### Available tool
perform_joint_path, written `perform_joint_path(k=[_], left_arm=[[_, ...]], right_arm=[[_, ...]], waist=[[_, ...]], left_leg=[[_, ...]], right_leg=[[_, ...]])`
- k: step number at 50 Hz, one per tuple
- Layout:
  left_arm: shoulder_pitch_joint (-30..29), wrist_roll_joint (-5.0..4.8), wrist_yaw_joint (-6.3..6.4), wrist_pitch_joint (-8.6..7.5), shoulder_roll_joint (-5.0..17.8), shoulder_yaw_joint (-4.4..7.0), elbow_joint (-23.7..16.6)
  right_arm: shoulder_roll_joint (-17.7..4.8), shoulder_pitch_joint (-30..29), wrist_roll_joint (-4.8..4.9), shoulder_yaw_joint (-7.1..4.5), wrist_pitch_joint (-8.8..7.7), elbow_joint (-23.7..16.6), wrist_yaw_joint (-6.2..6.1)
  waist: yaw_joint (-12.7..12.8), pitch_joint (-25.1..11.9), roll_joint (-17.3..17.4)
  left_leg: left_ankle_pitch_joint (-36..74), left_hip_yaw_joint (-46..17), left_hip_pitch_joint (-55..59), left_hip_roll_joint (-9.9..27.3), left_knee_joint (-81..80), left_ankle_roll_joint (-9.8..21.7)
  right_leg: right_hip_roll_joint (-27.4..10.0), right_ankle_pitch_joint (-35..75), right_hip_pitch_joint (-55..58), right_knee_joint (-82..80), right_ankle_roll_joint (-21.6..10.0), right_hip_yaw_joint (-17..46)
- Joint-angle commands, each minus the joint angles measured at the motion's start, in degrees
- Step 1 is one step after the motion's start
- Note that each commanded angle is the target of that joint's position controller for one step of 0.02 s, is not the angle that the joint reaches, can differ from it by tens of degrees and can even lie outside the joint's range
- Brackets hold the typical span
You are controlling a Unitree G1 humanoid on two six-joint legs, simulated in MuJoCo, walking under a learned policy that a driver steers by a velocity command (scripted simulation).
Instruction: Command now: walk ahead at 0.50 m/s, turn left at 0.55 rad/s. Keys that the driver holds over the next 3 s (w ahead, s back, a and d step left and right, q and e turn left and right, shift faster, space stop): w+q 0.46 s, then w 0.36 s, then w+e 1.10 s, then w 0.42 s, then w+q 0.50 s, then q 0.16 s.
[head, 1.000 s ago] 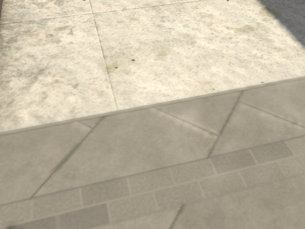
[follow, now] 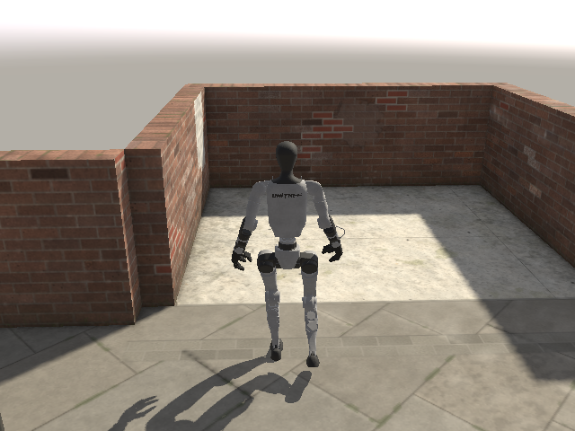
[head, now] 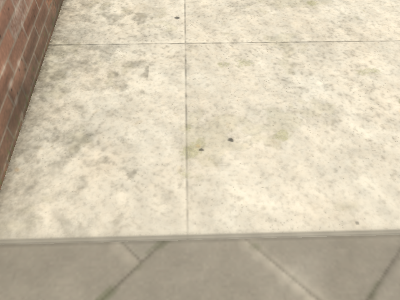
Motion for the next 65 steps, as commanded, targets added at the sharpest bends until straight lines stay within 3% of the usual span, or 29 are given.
perform_joint_path(k=[1,4,9,14,17,18,19,20,21,22,23,24,26,30,34,37,40,42,43,44,45,46,47,48,50,52,55,60,65], left_arm=[[-3.70,1.34,0.22,-2.65,7.93,1.78,-6.89],[-2.49,2.01,0.10,-0.69,6.13,1.61,-6.97],[-12.78,1.93,-0.27,-0.36,2.90,0.11,-9.56],[-17.76,0.71,-1.51,-1.40,5.44,0.86,-11.10],[-11.98,0.61,-1.58,-2.21,7.27,2.07,-9.78],[-6.44,1.20,-1.22,-2.49,8.81,2.92,-8.64],[2.06,2.06,-0.70,-2.54,11.92,3.74,-7.96],[6.34,2.62,-1.03,-1.76,16.33,4.75,-5.81],[5.02,1.23,-1.29,-1.51,10.86,3.72,-6.56],[2.68,1.07,-0.97,-1.14,7.31,2.72,-7.08],[-0.03,1.61,-0.89,-0.75,6.35,2.18,-7.22],[-1.22,1.85,-0.93,-0.56,5.15,1.73,-6.48],[-1.49,2.07,-1.05,-0.92,4.09,1.29,-5.30],[-0.13,1.13,-1.26,-1.45,6.73,2.04,-2.68],[1.09,0.34,-1.06,-0.59,8.71,2.28,-0.81],[4.75,-0.22,-1.06,0.16,9.99,2.40,1.28],[6.18,-0.75,-0.92,1.15,11.02,2.60,3.03],[5.35,-1.16,-0.42,1.74,11.51,2.48,3.73],[5.75,-0.79,-0.29,1.76,10.20,1.78,3.83],[5.09,1.11,-0.32,1.36,6.65,0.16,1.90],[10.76,1.04,-0.59,0.10,1.76,-1.27,0.84],[7.29,-0.64,-0.86,-0.43,8.38,0.47,1.80],[3.71,-1.43,-1.05,-0.55,9.80,1.10,0.34],[1.85,-0.93,-0.83,-0.27,8.93,1.03,0.26],[3.26,-0.19,-0.63,1.10,7.37,1.22,0.82],[4.39,-0.36,-0.47,2.59,4.71,0.82,0.97],[1.27,-0.07,-0.28,3.46,4.17,0.95,-0.72],[-7.33,0.34,-1.93,2.88,2.79,0.22,-3.90],[-14.86,-0.05,-3.94,2.78,2.11,-0.37,-8.30]], right_arm=[[-6.02,4.15,-0.56,-1.64,-1.05,-3.37,-0.83],[-6.88,3.37,-0.63,-1.83,-1.19,-4.03,-1.56],[-8.95,6.90,0.02,-2.44,-0.53,-2.85,-3.03],[-8.61,11.08,0.47,-2.40,0.34,-1.53,-3.37],[-7.96,9.44,0.20,-2.36,0.72,-2.12,-3.49],[-5.92,9.13,-0.08,-1.66,0.61,-2.65,-3.35],[-2.45,9.72,-1.02,-0.35,0.42,-3.76,-3.15],[0.19,17.91,0.85,0.57,-0.16,-5.55,-3.12],[-6.11,17.19,1.52,-0.45,-0.15,-3.86,-3.34],[-9.17,10.68,0.98,-1.36,0.19,-4.50,-3.31],[-8.66,7.63,0.25,-1.43,0.49,-5.12,-3.38],[-7.61,5.62,-0.41,-1.44,0.42,-5.80,-3.21],[-4.78,6.56,0.23,-1.06,0.59,-5.86,-2.61],[-1.99,3.10,-0.49,0.06,0.64,-6.97,-2.29],[-0.84,-3.60,-0.59,1.11,-0.53,-7.99,-1.10],[-1.14,-8.71,-0.11,1.26,-0.99,-9.39,-0.45],[-2.61,-10.52,0.02,0.80,-1.18,-10.56,-0.02],[-5.37,-3.76,-0.41,-0.58,-1.36,-8.86,-0.52],[-8.14,4.93,-0.62,-2.10,-1.28,-6.19,-1.16],[-12.92,15.95,-1.51,-3.47,-0.87,-4.48,-2.20],[-16.01,15.81,-2.59,-3.48,-0.41,-4.36,-2.20],[-10.72,15.21,-2.18,-2.31,-0.53,-4.34,-2.06],[-8.36,11.82,-1.57,-1.41,-0.79,-4.09,-2.04],[-6.40,8.34,-1.39,-0.74,-1.08,-3.95,-1.86],[-4.10,3.54,-1.81,-0.20,-1.94,-3.53,-1.59],[-4.13,2.23,-1.94,-0.48,-3.14,-2.17,-1.49],[-5.23,2.91,-2.44,-0.98,-3.79,0.09,-1.97],[-7.59,4.89,-2.21,-1.39,-3.17,2.48,-2.91],[-9.20,9.26,-0.84,-2.08,-1.41,5.21,-3.19]], waist=[[-1.17,-8.28,1.28],[0.89,-6.37,1.71],[-2.72,-3.83,4.01],[-4.44,-3.95,5.59],[-0.54,-5.02,7.68],[2.22,-8.70,6.88],[5.43,-16.64,0.16],[1.59,-22.38,-19.56],[2.96,-18.35,-13.67],[4.63,-11.31,-7.98],[3.73,-7.63,-4.22],[2.96,-4.76,-3.77],[1.08,-3.66,-6.18],[0.75,-2.61,-4.42],[2.74,-1.97,-3.67],[4.55,-1.06,-4.00],[3.67,-0.48,-5.14],[-1.28,-4.31,-5.79],[-5.33,-9.64,-4.55],[-9.58,-18.62,3.34],[-5.22,-24.27,17.02],[-7.63,-20.48,10.22],[-6.40,-13.13,9.06],[-4.58,-9.66,5.87],[-0.92,-6.08,6.57],[0.75,-4.86,5.59],[0.65,-2.57,3.73],[-2.46,-0.08,2.17],[-5.01,2.09,2.13]], left_leg=[[10.25,-25.74,23.23,15.77,-17.86,12.25],[17.15,-21.16,14.56,13.75,-20.37,12.39],[12.36,-15.00,8.53,8.53,-19.81,8.06],[4.40,-22.01,13.77,10.99,-14.68,6.20],[6.01,-25.47,15.63,11.18,-8.49,4.26],[8.11,-23.54,13.68,8.40,-1.69,2.46],[-0.19,-18.47,6.83,4.62,14.43,0.23],[-23.90,-11.43,-13.45,-2.47,32.42,-3.38],[-21.69,-12.63,-20.65,2.56,39.99,-4.26],[-16.13,-11.47,-21.99,4.45,41.61,-4.61],[-12.04,-9.81,-20.02,6.30,40.61,-4.94],[-9.42,-9.82,-18.66,7.53,37.83,-5.03],[-7.42,-9.05,-14.29,8.89,33.86,-4.86],[-3.49,-7.51,-15.56,9.41,22.95,-5.68],[7.73,-3.69,-11.88,9.49,8.57,-5.70],[9.72,-1.80,-9.17,8.17,2.29,-5.27],[5.49,-1.20,-7.49,7.05,-1.84,-3.14],[4.67,0.97,5.35,4.51,-6.44,-0.89],[5.59,0.52,18.87,4.53,-6.77,0.62],[6.62,-13.14,36.94,17.21,-4.60,4.41],[-3.16,-38.08,47.47,28.61,-12.45,11.74],[-8.76,-37.59,43.07,27.15,-15.29,10.41],[-6.67,-28.54,36.62,25.38,-16.21,8.38],[-3.14,-22.58,29.78,22.70,-17.95,7.02],[2.38,-14.62,20.37,19.49,-22.18,5.73],[7.51,-9.79,16.42,19.32,-25.00,6.14],[12.41,-3.58,16.53,19.04,-26.47,5.79],[14.57,4.81,19.72,17.92,-27.33,3.72],[21.16,8.23,29.38,20.57,-23.40,2.71]], right_leg=[[-4.22,5.62,-21.71,-1.39,-0.59,5.44],[-4.29,8.08,-17.48,-8.37,1.68,3.92],[-0.48,26.30,-13.34,-29.87,3.66,2.23],[1.95,27.80,-9.80,-39.93,2.39,4.34],[2.15,22.58,-2.33,-43.27,-0.61,3.72],[0.30,22.30,6.91,-44.00,-2.59,4.46],[-9.58,18.61,21.36,-43.36,-6.16,14.03],[-21.97,5.49,37.37,-49.33,-15.93,41.77],[-22.45,-7.87,35.05,-52.12,-15.43,46.18],[-19.65,-5.93,28.48,-52.69,-12.71,36.25],[-17.05,2.23,21.81,-53.29,-11.13,28.41],[-14.53,8.72,16.77,-54.41,-10.86,23.38],[-11.61,14.82,11.70,-57.04,-10.63,16.62],[-12.22,23.85,11.27,-60.18,-13.26,10.71],[-10.23,28.24,11.50,-60.73,-11.94,4.07],[-11.09,28.41,13.42,-60.02,-11.22,2.95],[-13.43,32.90,17.84,-57.46,-10.11,3.22],[-11.76,47.04,16.96,-48.49,-7.88,1.00],[-8.89,48.52,12.07,-38.26,-6.25,-0.70],[-5.41,30.10,-1.34,-19.22,-3.85,-2.63],[3.82,-7.56,-19.96,-2.61,-1.27,0.85],[1.02,-7.62,-24.89,3.50,-1.41,7.05],[-1.46,-2.48,-27.30,3.37,-1.85,6.04],[-3.77,2.21,-25.32,1.19,-1.59,5.07],[-6.22,8.26,-19.82,-2.16,-0.77,5.65],[-6.51,10.93,-18.10,-3.13,0.16,5.74],[-6.33,17.59,-22.18,-8.11,1.06,7.11],[-4.94,29.56,-22.06,-24.12,0.25,3.04],[-3.31,25.64,-24.01,-32.45,-2.79,-1.52]])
